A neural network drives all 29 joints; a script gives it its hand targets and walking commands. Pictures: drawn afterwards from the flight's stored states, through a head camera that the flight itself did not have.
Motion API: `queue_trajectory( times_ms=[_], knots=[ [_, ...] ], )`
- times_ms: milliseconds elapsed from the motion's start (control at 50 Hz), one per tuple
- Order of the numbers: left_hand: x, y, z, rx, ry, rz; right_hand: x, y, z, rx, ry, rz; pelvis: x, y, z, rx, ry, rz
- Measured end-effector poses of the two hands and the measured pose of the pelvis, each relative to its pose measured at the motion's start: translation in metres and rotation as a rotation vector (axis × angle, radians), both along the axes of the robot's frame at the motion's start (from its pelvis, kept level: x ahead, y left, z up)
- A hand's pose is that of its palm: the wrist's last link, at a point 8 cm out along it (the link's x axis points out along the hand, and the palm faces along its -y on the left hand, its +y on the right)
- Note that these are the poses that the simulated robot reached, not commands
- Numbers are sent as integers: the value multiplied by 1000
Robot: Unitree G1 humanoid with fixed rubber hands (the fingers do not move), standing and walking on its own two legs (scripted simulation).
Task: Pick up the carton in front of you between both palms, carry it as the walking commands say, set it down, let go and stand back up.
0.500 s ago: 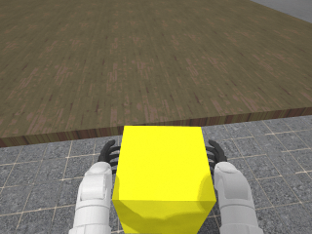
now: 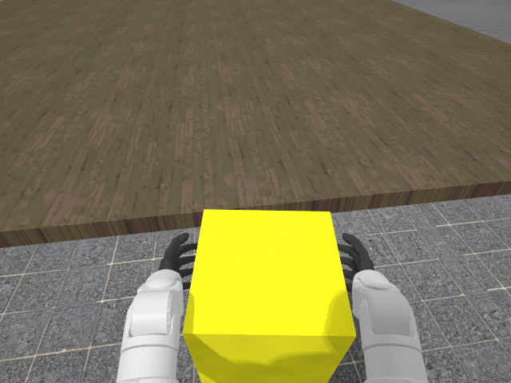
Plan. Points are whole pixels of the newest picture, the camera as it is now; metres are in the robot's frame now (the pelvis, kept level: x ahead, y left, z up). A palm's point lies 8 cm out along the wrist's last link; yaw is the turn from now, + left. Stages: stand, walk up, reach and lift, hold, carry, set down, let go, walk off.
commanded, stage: carry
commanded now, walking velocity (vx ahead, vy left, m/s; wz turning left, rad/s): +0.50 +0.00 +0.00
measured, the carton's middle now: (265, 302) +0.29 +0.00 -0.01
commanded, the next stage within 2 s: none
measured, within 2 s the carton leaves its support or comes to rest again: neither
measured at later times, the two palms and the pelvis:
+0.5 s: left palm (190, 204) +0.43 +0.13 +0.09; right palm (351, 203) +0.43 -0.17 +0.09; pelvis +0.18 -0.01 -0.01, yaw +1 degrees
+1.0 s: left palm (192, 130) +0.75 +0.18 +0.06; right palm (304, 131) +0.73 -0.12 +0.07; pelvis +0.49 +0.05 +0.00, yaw -2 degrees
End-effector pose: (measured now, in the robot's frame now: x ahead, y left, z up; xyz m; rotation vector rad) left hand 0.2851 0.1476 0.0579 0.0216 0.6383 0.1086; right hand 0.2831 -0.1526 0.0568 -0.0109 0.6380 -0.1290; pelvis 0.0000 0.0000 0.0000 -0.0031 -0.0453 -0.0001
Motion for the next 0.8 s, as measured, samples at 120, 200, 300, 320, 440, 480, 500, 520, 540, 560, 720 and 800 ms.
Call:
queue_trajectory(
  times_ms=[120,200,300,320,440,480,500,520,540,560,720,800],
  knots=[
    [21,11,15,-25,-56,26,24,12,18,20,-57,-9,23,9,-6,9,67,16],
    [40,20,24,-38,-48,40,45,21,27,30,-49,-18,48,17,-6,1,107,-18],
    [72,10,34,-57,-19,30,67,11,36,43,-22,-57,86,13,2,-29,145,-25],
    [79,5,35,-56,-21,24,72,7,37,43,-24,-66,95,11,2,-30,148,-25],
    [125,-17,30,-49,-34,21,117,-15,29,73,-37,-81,156,-9,-15,-31,136,8],
    [136,-16,27,-56,0,45,134,-14,28,77,-3,-66,174,-13,-12,-22,136,21],
    [142,-14,28,-58,12,60,144,-13,30,73,10,-56,183,-15,-9,-17,136,24],
    [148,-12,31,-59,19,75,155,-10,33,73,18,-43,193,-15,-6,-12,138,24],
    [156,-10,34,-60,22,89,167,-8,36,73,22,-30,203,-16,-3,-7,139,24],
    [165,-7,37,-58,23,102,180,-5,39,73,22,-18,213,-16,-1,-2,140,23],
    [265,10,45,-55,15,116,280,12,42,76,16,-7,311,0,1,19,133,15],
    [327,23,29,-68,9,93,334,24,30,63,7,-30,371,17,-14,14,121,3]
  ],
)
